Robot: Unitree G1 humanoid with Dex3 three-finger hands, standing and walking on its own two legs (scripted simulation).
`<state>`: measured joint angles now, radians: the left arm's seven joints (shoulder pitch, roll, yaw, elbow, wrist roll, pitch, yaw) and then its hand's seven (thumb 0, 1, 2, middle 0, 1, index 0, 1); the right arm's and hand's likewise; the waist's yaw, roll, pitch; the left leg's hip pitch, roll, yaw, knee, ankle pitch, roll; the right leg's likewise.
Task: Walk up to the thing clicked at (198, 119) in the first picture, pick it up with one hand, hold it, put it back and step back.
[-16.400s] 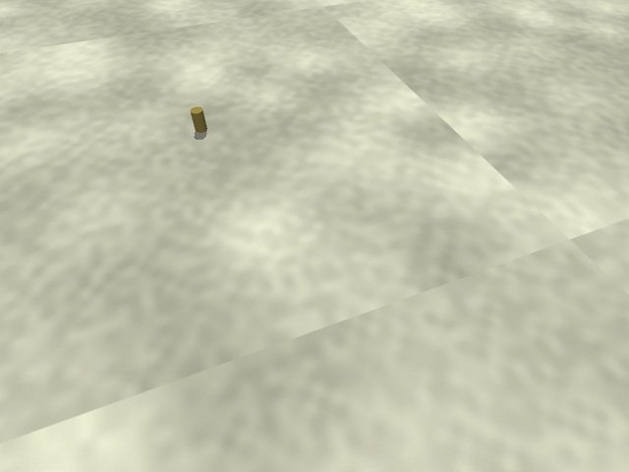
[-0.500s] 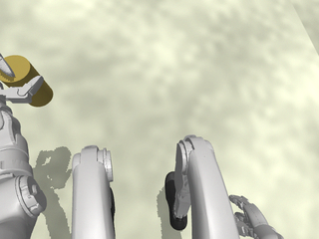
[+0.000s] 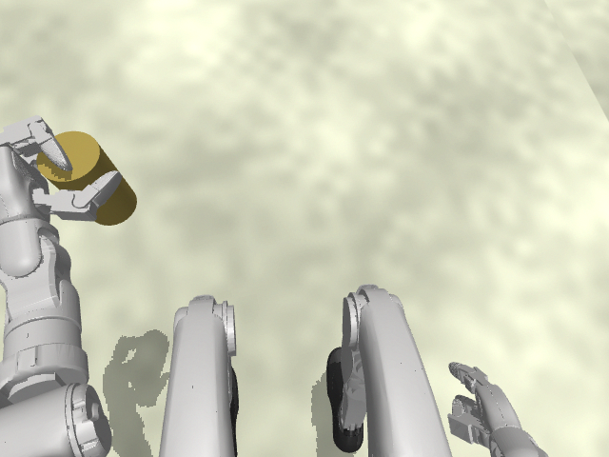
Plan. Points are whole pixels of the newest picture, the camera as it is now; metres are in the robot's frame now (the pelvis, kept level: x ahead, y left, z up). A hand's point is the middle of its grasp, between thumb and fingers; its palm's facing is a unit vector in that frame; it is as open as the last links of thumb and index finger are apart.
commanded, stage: lift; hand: left
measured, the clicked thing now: (93, 182) +0.44 +0.26 -0.04
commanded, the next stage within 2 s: hold in 1.60 s
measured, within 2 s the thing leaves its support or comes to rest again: neither
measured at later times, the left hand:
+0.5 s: hand out of the picture +0.41 +0.23 +0.19, palm faces +0.31 -0.95 -0.03, open 6.4 cm
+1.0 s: hand out of the picture +0.40 +0.20 +0.27, palm faces +0.30 -0.95 -0.03, open 6.6 cm
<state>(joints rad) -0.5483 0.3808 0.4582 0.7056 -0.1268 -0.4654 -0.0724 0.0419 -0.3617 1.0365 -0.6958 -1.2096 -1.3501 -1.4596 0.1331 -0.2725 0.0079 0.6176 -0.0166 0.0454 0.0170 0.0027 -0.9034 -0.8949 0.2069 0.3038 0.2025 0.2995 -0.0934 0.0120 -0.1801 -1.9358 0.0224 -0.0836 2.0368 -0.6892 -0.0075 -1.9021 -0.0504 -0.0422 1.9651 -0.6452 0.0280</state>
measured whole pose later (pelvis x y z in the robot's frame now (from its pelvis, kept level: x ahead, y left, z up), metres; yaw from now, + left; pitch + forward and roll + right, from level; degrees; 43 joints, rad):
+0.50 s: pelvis +0.04 +0.00 +0.16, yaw +2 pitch +25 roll -4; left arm -0.25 0.23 0.26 0.38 -0.14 -0.32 0.07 0.03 -0.32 1.03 -0.68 -1.16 -1.30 -1.42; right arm 0.17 -0.22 0.00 0.62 0.02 0.00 -0.04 0.00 -0.90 -0.89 0.21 0.30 0.20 0.30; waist -0.04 0.02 -0.18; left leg -1.32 0.04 -0.05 1.51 -0.62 -0.01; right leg -1.29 -0.04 -0.05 1.45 -0.58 0.03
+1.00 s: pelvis +0.06 +0.00 +0.23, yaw +3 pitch +15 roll -2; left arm -0.17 0.17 0.18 0.43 -0.11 -0.39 0.10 0.02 -0.34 1.00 -0.73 -1.13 -1.29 -1.37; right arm 0.23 -0.21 0.00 0.64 -0.01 0.00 -0.03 0.01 -0.91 -0.89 0.21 0.30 0.20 0.30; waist -0.03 0.01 -0.11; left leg -0.90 0.04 -0.04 1.16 -0.53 -0.01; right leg -0.88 -0.03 -0.05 1.10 -0.49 0.02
